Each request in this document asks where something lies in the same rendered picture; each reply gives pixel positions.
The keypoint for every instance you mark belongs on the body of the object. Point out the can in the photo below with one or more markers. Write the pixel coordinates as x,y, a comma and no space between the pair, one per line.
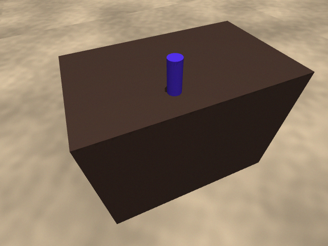
174,74

